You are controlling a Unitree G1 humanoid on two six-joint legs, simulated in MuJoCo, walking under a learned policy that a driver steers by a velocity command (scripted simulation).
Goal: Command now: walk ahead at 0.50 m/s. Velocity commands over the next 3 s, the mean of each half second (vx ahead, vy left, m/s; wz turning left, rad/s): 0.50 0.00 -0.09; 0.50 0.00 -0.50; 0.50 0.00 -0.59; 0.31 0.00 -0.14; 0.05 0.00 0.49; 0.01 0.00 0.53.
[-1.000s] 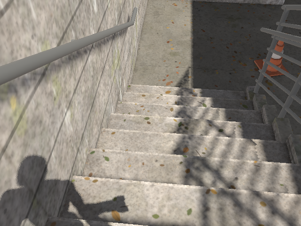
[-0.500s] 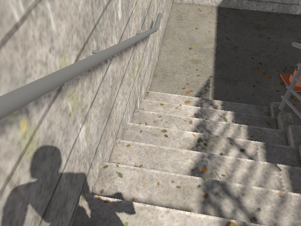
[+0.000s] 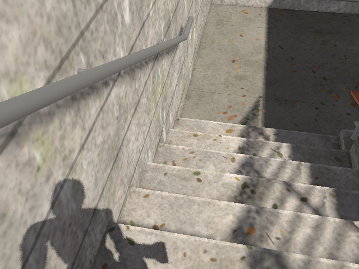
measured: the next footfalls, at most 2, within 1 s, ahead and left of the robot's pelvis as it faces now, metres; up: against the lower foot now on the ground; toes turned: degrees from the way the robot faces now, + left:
left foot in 0.38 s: +0.36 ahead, +0.15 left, -0.17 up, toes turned -3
right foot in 0.94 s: +0.65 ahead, -0.13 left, -0.34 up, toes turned -18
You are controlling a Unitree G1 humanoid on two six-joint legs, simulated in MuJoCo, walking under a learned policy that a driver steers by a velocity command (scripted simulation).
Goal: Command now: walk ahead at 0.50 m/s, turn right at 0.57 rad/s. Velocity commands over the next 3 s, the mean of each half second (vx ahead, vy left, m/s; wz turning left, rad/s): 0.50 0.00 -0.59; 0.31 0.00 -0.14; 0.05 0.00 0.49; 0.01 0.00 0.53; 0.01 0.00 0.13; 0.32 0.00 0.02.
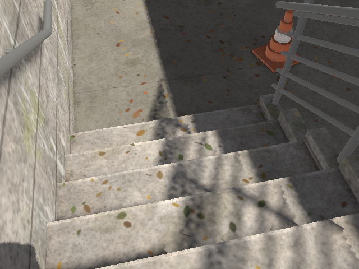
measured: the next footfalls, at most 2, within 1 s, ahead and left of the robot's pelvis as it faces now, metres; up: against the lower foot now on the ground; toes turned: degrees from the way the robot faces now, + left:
left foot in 0.46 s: +0.39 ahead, +0.11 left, -0.17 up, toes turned -23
right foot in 0.86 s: +0.50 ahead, -0.18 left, -0.17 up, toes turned -22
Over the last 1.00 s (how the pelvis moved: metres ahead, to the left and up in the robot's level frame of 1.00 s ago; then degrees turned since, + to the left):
0.55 -0.02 -0.32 -19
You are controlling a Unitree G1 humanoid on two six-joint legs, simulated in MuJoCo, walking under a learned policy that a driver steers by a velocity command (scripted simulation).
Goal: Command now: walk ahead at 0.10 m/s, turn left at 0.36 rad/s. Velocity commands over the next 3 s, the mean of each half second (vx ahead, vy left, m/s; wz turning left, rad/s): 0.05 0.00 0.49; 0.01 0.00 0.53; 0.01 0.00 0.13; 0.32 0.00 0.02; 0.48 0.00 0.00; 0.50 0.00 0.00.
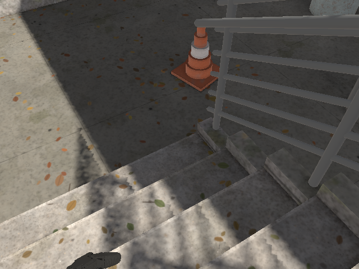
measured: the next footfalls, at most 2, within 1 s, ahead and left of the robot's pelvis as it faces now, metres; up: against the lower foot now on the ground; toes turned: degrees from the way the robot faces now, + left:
left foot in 0.22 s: -0.01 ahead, +0.16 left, +0.00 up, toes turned +6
right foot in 0.58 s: +0.13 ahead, -0.04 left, +0.00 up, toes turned +27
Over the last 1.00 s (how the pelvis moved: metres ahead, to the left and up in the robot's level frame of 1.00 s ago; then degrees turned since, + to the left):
0.45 0.00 -0.18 -20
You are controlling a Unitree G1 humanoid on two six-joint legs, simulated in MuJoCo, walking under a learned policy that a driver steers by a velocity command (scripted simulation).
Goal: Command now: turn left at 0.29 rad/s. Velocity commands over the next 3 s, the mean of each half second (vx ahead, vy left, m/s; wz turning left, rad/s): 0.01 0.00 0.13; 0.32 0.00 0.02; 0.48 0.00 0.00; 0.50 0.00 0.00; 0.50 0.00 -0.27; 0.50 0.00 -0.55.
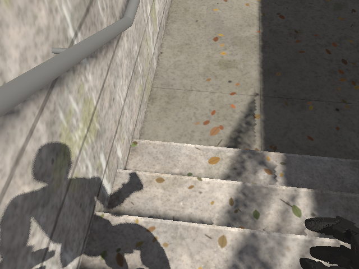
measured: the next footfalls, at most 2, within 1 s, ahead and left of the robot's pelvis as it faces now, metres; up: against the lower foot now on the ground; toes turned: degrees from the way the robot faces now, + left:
left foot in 0.08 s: +0.17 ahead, +0.10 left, -0.17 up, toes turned -1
right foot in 0.62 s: +0.13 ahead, -0.14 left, -0.17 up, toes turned +7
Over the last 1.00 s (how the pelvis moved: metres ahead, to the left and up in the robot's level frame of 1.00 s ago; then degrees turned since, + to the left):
0.08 0.07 -0.06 32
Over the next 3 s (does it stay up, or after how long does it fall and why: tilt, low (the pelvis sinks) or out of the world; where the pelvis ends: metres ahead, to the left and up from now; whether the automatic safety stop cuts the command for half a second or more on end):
stays up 1.29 -0.18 -0.67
